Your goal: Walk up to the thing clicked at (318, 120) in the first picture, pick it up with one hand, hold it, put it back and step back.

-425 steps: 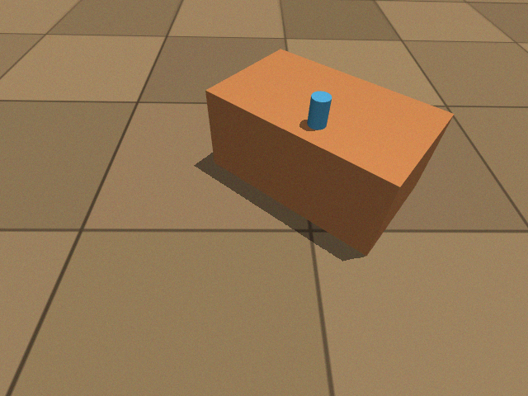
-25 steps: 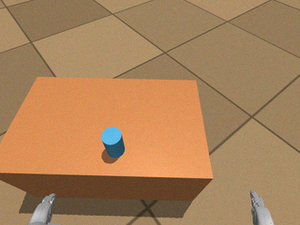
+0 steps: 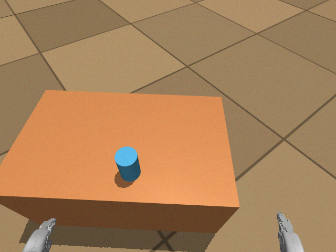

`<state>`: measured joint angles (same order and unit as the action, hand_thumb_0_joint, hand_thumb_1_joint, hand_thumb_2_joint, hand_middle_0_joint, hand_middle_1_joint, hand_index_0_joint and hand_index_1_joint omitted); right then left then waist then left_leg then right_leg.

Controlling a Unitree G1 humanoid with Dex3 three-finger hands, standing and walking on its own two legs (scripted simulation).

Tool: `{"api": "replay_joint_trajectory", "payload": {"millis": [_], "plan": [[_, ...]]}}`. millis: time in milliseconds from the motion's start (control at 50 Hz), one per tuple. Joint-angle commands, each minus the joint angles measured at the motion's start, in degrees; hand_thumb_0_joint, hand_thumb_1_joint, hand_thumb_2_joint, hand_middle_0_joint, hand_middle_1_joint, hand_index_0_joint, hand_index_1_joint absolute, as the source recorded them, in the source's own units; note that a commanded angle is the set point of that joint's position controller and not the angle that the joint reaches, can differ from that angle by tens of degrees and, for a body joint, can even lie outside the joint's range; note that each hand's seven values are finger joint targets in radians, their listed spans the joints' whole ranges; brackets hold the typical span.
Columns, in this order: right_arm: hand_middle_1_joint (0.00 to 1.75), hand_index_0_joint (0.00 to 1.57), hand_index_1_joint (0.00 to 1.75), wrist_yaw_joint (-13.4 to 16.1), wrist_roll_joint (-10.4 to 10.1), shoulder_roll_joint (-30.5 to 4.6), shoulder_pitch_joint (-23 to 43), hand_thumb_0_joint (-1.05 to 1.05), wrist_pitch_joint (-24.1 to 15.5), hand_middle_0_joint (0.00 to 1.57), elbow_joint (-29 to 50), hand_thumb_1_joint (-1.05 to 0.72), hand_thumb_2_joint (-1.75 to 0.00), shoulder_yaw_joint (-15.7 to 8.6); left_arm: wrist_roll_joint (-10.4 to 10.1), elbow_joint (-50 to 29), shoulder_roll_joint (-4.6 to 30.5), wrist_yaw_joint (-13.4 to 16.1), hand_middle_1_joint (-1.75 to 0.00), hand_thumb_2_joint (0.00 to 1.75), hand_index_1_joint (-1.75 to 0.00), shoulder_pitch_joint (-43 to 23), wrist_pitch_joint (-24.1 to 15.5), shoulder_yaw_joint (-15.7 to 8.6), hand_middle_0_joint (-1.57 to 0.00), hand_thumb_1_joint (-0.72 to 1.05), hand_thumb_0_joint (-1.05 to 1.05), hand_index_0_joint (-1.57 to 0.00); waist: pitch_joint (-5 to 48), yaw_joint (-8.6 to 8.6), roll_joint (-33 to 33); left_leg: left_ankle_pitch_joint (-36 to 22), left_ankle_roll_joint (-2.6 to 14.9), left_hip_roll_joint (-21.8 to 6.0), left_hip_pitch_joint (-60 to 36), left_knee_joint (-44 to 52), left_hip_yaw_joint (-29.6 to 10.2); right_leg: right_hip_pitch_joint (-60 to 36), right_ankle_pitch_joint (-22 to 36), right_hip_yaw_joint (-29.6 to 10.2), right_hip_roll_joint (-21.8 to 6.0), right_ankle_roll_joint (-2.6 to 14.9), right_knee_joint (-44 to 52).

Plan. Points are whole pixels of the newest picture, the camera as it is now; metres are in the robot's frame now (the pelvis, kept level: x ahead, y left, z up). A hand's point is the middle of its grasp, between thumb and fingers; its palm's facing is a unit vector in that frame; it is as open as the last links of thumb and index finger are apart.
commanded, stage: go down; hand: left
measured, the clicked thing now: (128, 164) +0.46 +0.16 -0.24
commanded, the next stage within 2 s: approach in 1.80 s
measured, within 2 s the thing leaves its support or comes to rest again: neither
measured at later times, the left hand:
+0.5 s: hand (47, 205) +0.24 +0.29 -0.04, palm faces +0.12 -0.96 -0.26, open 17.4 cm
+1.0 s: hand (39, 169) +0.32 +0.33 +0.00, palm faces +0.08 -0.99 -0.12, open 17.4 cm
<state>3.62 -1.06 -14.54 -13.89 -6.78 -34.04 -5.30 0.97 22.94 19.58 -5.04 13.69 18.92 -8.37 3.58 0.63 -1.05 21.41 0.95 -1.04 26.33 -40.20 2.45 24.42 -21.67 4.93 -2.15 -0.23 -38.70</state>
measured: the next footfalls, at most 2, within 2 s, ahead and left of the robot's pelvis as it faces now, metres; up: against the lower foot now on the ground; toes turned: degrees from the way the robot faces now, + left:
none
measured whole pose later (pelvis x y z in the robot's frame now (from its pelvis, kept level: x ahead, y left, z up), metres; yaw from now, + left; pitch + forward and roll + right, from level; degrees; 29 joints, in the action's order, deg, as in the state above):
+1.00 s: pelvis -0.02 +0.01 +0.00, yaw -1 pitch +10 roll -2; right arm 4.4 -1.5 -15.5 -14.4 -9.4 -30.5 -1.0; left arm -5.0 59.4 37.4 -25.3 -22.0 -5.6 -24.3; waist 4.9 4.0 1.8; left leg 20.4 1.4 -2.0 32.5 -42.6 3.0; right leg 30.3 -19.4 4.1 -1.2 -0.3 -39.5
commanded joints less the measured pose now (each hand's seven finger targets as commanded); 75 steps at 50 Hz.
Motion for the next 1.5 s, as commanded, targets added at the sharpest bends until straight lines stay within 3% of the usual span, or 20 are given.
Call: {"api": "replay_joint_trajectory", "payload": {"millis": [0,120,180,280,360,400,460,580,620,840,860,920,940,960,1020,1060,1160,1220,1260,1480], "plan": [[0.05,0.05,0.05,0.76,-0.08,-8.37,0.36,0.0,-2.58,0.05,9.32,0.54,-0.04,-3.09,0.2,-9.11,11.93,0.13,-0.06,0.05,-0.07,-1.32,-2.04,-5.03,-0.08,-0.61,0.0,-0.07,9.16,-0.15,-1.26,-19.47,-0.46,0.98,-6.13,4.52,-2.56,-3.14,17.13,-1.95,1.88,1.25,3.97],[0.05,0.05,0.05,1.62,-0.23,-8.02,0.24,0.0,-2.83,0.05,11.54,0.54,-0.04,-3.04,0.08,-10.4,13.56,-0.48,-0.06,0.05,-0.07,-1.18,-2.48,-6.41,-0.08,-0.61,0.0,-0.08,7.6,0.08,-1.33,-14.71,-0.05,1.3,-4.71,4.24,-2.13,-1.36,13.32,-2.18,1.7,1.07,4.47],[0.05,0.05,0.05,1.81,-0.25,-6.96,0.71,0.0,-3.38,0.05,12.96,0.55,-0.04,-1.74,-0.03,-11.94,14.88,-0.71,-0.07,0.06,-0.08,-8.31,-3.39,-6.71,-0.08,-0.61,0.0,-0.07,7.09,0.57,-2.53,-11.86,-0.08,1.05,-4.16,4.63,-2.25,-0.02,10.8,-2.39,1.71,1.17,4.39],[0.05,0.05,0.05,2.84,-0.67,-5.1,-0.95,0.0,-4.49,0.05,16.52,0.55,-0.04,1.05,-1.41,-11.66,19.88,-1.05,-0.07,0.09,-0.08,-17.34,-6.02,-10.89,-0.06,-0.59,0.0,-0.05,10.99,1.3,-2.88,-14.09,0.13,0.88,-5.5,3.35,-2.56,-2.35,13.84,-3.1,1.26,0.83,3.89],[0.05,0.05,0.05,3.51,-0.83,-6.42,-2.76,0.0,-4.99,0.05,14.14,0.57,-0.04,0.11,-2.88,-5.49,23.49,-3.67,-0.05,0.1,-0.06,-23.75,-7.63,-13.06,-0.05,-0.52,0.0,-0.04,9.82,1.82,-4.85,-12.73,0.05,1.07,-5.52,3.81,-2.48,-1.43,12.86,-3.32,1.15,1.11,4.32],[0.05,0.05,0.05,3.57,-0.96,-8.89,-3.28,0.0,-5.32,0.05,13.86,0.56,-0.04,-2.19,-3.34,-0.42,24.47,-5.78,-0.05,0.09,-0.06,-25.97,-8.0,-13.31,-0.05,-0.52,0.0,-0.04,9.63,2.76,-5.06,-12.92,-0.12,0.79,-6.28,4.44,-2.68,-0.71,12.95,-3.05,1.51,1.2,4.45],[0.05,0.05,0.05,2.67,-1.32,-5.75,-1.85,0.0,-5.44,0.05,14.52,0.56,-0.04,1.75,-3.9,4.95,24.59,-9.56,-0.03,0.07,-0.04,-29.52,-8.97,-12.23,-0.05,-0.5,0.0,-0.04,9.2,1.45,-5.05,-13.22,0.05,0.97,-6.22,4.96,-2.79,-0.56,12.77,-2.83,1.52,1.45,5.31],[0.05,0.05,0.05,1.44,-1.47,-7.49,0.7,0.0,-6.25,0.05,14.93,0.56,-0.04,1.53,-5.69,16.02,30.04,-15.67,-0.04,0.03,-0.04,-36.63,-14.5,-14.89,-0.06,-0.6,0.0,-0.06,9.53,0.29,-3.25,-14.65,-0.22,0.11,-4.4,5.52,-3.38,-0.01,12.16,-2.23,2.38,1.86,4.7],[0.05,0.05,0.05,1.42,-1.24,-9.63,1.3,0.0,-6.33,0.05,14.8,0.55,-0.04,-1.14,-6.17,18.09,31.21,-16.48,-0.04,0.03,-0.04,-38.71,-17.23,-16.19,-0.06,-0.6,0.0,-0.06,10.87,0.44,-2.33,-14.37,-0.06,0.17,-4.63,5.08,-3.09,-0.03,12.37,-2.48,2.36,1.8,4.37],[0.05,0.05,0.05,1.13,-0.63,-10.29,2.25,0.0,-5.47,0.05,13.48,0.56,-0.05,-0.49,-6.78,24.23,38.81,-19.03,-0.04,0.06,-0.04,-49.93,-27.03,-20.66,-0.05,-0.53,0.0,-0.06,19.79,1.44,-6.14,-21.1,-0.17,-0.23,-8.49,2.28,-3.57,1.17,17.09,-3.29,1.95,1.65,3.21],[0.05,0.05,0.05,1.09,-0.61,-9.36,1.34,0.0,-5.41,0.05,12.59,0.56,-0.05,0.84,-7.09,25.28,37.71,-19.42,-0.03,0.06,-0.03,-50.65,-27.27,-19.94,-0.05,-0.53,0.0,-0.05,18.74,2.0,-6.15,-21.42,-0.08,-0.24,-8.28,2.23,-3.36,1.41,17.62,-3.31,1.97,1.6,3.36],[0.05,0.05,0.05,1.28,-0.55,-10.0,0.22,0.0,-5.18,0.05,9.61,0.55,-0.05,-0.34,-7.12,26.01,36.28,-20.36,-0.03,0.06,-0.03,-52.4,-28.15,-18.17,-0.06,-0.53,0.0,-0.05,18.59,3.06,-7.07,-20.91,0.12,-0.12,-9.49,1.95,-3.1,3.67,17.31,-3.58,1.85,1.52,3.46],[0.05,0.05,0.05,1.44,-0.49,-11.96,2.2,0.0,-5.65,0.05,13.19,0.55,-0.05,-0.85,-7.2,25.13,39.39,-20.44,-0.03,0.05,-0.03,-53.3,-28.67,-20.43,-0.06,-0.54,0.0,-0.06,19.95,3.17,-6.6,-22.1,-0.03,-0.58,-10.02,2.04,-3.67,3.54,17.56,-3.07,2.17,1.6,3.17],[0.05,0.05,0.05,1.3,-0.45,-9.75,1.33,0.0,-5.28,0.05,10.75,0.55,-0.05,0.83,-6.89,27.54,38.48,-20.55,-0.02,0.05,-0.03,-51.73,-28.52,-19.63,-0.06,-0.55,0.0,-0.06,19.06,2.71,-7.32,-22.33,-0.06,-0.37,-9.29,1.94,-3.46,3.68,17.72,-3.18,2.03,1.65,3.34],[0.05,0.05,0.05,1.13,-0.53,-11.04,1.76,0.0,-5.47,0.05,11.21,0.55,-0.05,-0.29,-7.5,28.0,38.81,-21.17,-0.03,0.05,-0.03,-54.28,-29.37,-19.82,-0.06,-0.56,0.0,-0.06,17.57,3.24,-7.17,-20.25,-0.38,-0.97,-8.02,2.57,-4.05,5.39,15.0,-2.63,2.48,1.91,3.15],[0.05,0.05,0.05,0.78,-0.58,-9.58,1.37,0.0,-5.73,0.05,13.18,0.55,-0.05,1.61,-7.65,28.09,38.67,-21.57,-0.03,0.04,-0.03,-54.54,-29.72,-19.8,-0.06,-0.58,0.0,-0.06,17.5,3.14,-7.79,-20.15,-0.54,-1.35,-7.81,2.75,-4.36,5.56,14.33,-2.2,2.7,2.02,2.77],[0.05,0.05,0.05,0.65,-0.35,-9.74,-0.12,0.0,-5.7,0.05,14.11,0.55,-0.05,1.97,-8.42,29.02,40.0,-22.36,-0.04,0.06,-0.04,-56.33,-30.48,-20.78,-0.05,-0.58,0.0,-0.05,20.1,3.38,-7.0,-22.32,-0.28,-1.19,-7.84,1.24,-4.19,5.17,16.05,-2.44,2.62,1.9,2.35],[0.05,0.05,0.05,1.09,-0.16,-12.06,0.29,0.0,-5.84,0.05,14.76,0.55,-0.05,-0.45,-8.41,29.61,41.05,-22.62,-0.04,0.06,-0.04,-57.51,-30.6,-21.2,-0.05,-0.58,0.0,-0.05,21.3,4.5,-6.28,-20.21,0.19,-0.55,-7.64,0.38,-3.59,5.43,16.54,-3.05,2.23,1.55,2.34],[0.05,0.05,0.05,0.92,-0.23,-10.0,0.07,0.0,-5.71,0.05,13.63,0.55,-0.05,1.36,-8.46,29.01,40.68,-22.69,-0.04,0.06,-0.04,-58.84,-30.97,-20.98,-0.06,-0.58,0.0,-0.06,19.83,3.84,-7.32,-19.22,0.13,-0.51,-6.75,0.2,-3.59,7.11,15.28,-3.1,2.25,1.65,2.1],[0.05,0.05,0.05,0.85,-0.13,-10.48,-0.36,0.0,-5.47,0.05,15.6,0.54,-0.05,1.25,-8.4,30.61,42.35,-23.01,-0.04,0.06,-0.05,-59.27,-31.1,-22.07,-0.06,-0.59,0.0,-0.06,23.07,3.73,-8.95,-22.99,-0.39,-1.24,-6.81,-1.72,-4.11,8.08,15.78,-2.63,2.75,1.92,0.38]]}}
